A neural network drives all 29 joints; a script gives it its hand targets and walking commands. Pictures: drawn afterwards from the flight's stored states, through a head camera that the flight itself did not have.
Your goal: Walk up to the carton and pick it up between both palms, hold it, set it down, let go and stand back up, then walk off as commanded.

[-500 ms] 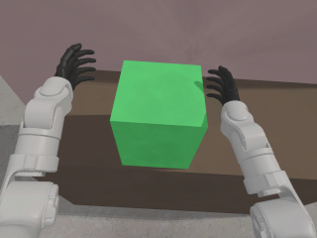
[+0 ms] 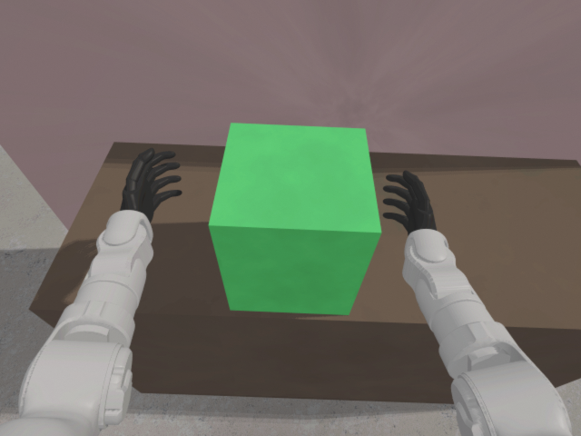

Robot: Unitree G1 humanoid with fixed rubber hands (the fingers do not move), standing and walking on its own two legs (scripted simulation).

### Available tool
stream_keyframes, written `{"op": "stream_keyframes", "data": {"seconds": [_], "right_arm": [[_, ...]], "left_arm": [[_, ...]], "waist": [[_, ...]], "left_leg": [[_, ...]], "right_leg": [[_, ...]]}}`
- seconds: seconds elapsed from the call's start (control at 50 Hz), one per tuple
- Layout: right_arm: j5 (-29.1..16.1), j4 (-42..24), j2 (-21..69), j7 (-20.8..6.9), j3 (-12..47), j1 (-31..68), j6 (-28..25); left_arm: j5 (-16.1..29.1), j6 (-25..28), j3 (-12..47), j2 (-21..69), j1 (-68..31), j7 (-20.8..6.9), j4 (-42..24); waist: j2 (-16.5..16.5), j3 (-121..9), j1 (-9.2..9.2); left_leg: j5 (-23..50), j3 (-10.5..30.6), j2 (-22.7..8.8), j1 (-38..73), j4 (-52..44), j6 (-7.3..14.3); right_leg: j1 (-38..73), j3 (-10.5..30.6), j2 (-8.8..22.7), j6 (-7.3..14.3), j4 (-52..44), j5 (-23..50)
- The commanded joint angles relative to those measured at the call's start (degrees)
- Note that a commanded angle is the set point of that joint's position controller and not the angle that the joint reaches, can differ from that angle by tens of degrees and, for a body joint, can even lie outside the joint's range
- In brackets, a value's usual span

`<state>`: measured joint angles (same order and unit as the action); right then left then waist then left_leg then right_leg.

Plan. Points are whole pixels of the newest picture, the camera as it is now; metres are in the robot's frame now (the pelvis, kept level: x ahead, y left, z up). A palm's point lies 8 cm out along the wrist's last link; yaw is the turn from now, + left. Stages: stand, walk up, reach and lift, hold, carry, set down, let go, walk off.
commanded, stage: reach and lift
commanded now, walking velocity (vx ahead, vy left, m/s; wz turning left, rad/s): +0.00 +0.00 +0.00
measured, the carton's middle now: (293, 225) +0.44 +0.02 +0.00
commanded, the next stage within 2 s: none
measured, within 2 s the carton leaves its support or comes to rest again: leaves its support in 1.90 s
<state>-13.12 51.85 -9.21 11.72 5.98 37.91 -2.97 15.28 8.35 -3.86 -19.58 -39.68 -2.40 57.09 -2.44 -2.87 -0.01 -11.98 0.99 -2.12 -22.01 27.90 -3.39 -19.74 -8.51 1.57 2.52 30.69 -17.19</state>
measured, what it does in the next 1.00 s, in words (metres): stands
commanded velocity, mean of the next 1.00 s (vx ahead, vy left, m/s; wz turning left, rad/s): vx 0.00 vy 0.00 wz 0.00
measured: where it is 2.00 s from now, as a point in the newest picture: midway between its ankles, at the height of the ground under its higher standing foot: outside the picture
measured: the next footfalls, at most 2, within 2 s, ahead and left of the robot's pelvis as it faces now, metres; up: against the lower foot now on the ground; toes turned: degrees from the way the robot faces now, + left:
none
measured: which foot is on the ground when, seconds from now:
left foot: down 0.00-1.00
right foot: down 0.00-1.00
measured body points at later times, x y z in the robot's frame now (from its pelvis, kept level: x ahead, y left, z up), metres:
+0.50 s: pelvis +0.02 +0.01 +0.00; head +0.06 +0.04 +0.44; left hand +0.43 +0.22 +0.05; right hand +0.43 -0.14 +0.05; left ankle +0.02 +0.15 -0.73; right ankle -0.02 -0.08 -0.73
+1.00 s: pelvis +0.02 +0.01 +0.00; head +0.06 +0.03 +0.44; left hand +0.43 +0.18 +0.05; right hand +0.42 -0.13 +0.05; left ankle +0.02 +0.15 -0.73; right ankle -0.02 -0.08 -0.73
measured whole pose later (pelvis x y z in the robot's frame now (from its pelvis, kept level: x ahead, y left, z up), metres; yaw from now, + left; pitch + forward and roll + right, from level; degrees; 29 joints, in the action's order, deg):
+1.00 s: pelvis +0.02 +0.01 +0.00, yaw +0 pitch +9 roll -1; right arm -9.8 58.3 -4.6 10.6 2.4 37.9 -15.1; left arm 0.3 15.1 -5.3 -8.5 -39.8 1.5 60.9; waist -1.4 -4.8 0.0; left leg -15.4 1.0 -2.5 -26.2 32.3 -2.5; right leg -22.0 -8.4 1.1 1.3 30.7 -18.1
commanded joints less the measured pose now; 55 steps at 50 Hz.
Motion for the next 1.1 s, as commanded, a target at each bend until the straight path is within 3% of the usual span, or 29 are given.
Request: {"op": "stream_keyframes", "data": {"seconds": [0.0,0.1,0.28,0.44,0.58,0.6,0.62,0.66,0.92,0.98,1.02,1.08], "right_arm": [[0.62,-1.92,-3.11,-1.96,-8.87,31.92,-6.92],[-0.27,2.30,-4.37,-2.53,-8.30,32.60,-8.94],[-0.80,2.50,-4.57,-2.98,-9.08,29.57,-13.35],[0.82,2.03,-0.70,-3.13,-8.57,28.08,-15.08],[3.48,1.11,1.12,-1.78,-9.10,28.11,-15.89],[4.51,1.40,1.83,-1.51,-9.77,28.36,-15.66],[4.69,0.48,1.89,-1.32,-9.38,28.42,-15.76],[5.22,0.19,3.21,-1.21,-9.65,29.17,-15.62],[11.85,-0.28,10.51,-1.87,-11.15,29.37,-15.47],[13.96,0.34,14.04,-2.64,-11.17,29.83,-15.91],[16.27,0.48,20.49,-4.10,-10.52,29.75,-16.36],[24.40,0.86,38.53,-8.32,-8.23,30.43,-17.40]], "left_arm": [[1.79,7.59,4.24,-4.59,-33.15,1.12,1.65],[-0.22,8.08,4.89,-2.60,-33.03,1.76,4.00],[-3.95,8.67,2.90,1.42,-30.05,3.03,-4.48],[-7.66,9.03,-0.31,5.82,-27.67,3.05,-8.72],[-10.88,8.49,-5.22,4.64,-27.52,3.82,-8.75],[-11.05,8.36,-4.94,5.38,-28.38,3.92,-7.86],[-11.05,8.24,-5.45,5.72,-27.34,3.91,-7.66],[-10.91,8.50,-5.41,6.81,-27.99,4.03,-7.44],[-16.46,10.71,-8.04,14.58,-28.05,3.22,-6.12],[-18.04,11.44,-7.72,17.80,-28.93,2.45,-5.68],[-19.66,11.84,-7.06,24.48,-28.56,0.94,-5.15],[-25.33,13.36,-5.99,39.05,-30.49,-3.80,-1.54]], "waist": [[5.96,-38.87,-2.47],[7.09,-36.18,-1.53],[11.10,-43.37,-1.27],[10.27,-43.79,-0.82],[6.65,-42.83,0.59],[6.02,-42.30,-0.32],[4.85,-42.29,0.30],[3.85,-42.52,-0.15],[2.13,-38.98,0.46],[2.61,-38.35,0.34],[2.65,-37.81,0.42],[1.51,-36.33,0.80]], "left_leg": [[12.94,-2.65,3.10,0.78,2.38,0.65],[15.30,-2.52,2.78,3.49,3.56,-0.32],[29.69,-2.03,2.39,10.60,6.51,-2.78],[34.12,-2.36,2.34,10.41,6.37,-2.75],[31.08,-3.35,2.57,5.19,5.24,-1.44],[29.30,-3.50,2.66,3.44,5.00,-1.12],[28.99,-3.61,2.59,2.83,4.65,-0.93],[28.10,-3.62,2.65,1.69,4.55,-0.44],[23.76,-4.23,2.94,-1.33,2.46,0.92],[23.61,-4.27,3.10,-1.74,2.00,0.97],[23.76,-4.34,3.23,-1.22,1.25,0.89],[21.72,-4.46,3.90,-2.14,-0.44,1.49]], "right_leg": [[-0.08,6.96,-1.54,-4.15,-4.70,16.06],[-3.19,6.32,-2.08,-3.90,-4.88,14.61],[-4.57,5.53,-3.63,-3.20,-4.00,24.26],[-0.43,6.43,-3.56,-3.52,-4.35,30.32],[5.44,7.92,-2.73,-4.83,-2.90,35.44],[6.14,7.94,-2.62,-5.06,-2.58,35.59],[7.19,8.18,-2.48,-5.29,-2.19,36.92],[7.58,8.25,-2.27,-5.51,-2.05,37.21],[10.98,8.68,-1.30,-5.89,-1.88,35.68],[12.05,8.61,-1.14,-5.85,-1.69,36.51],[13.23,8.43,-0.87,-5.92,-1.92,38.02],[17.39,8.18,0.42,-6.41,-1.79,40.26]]}}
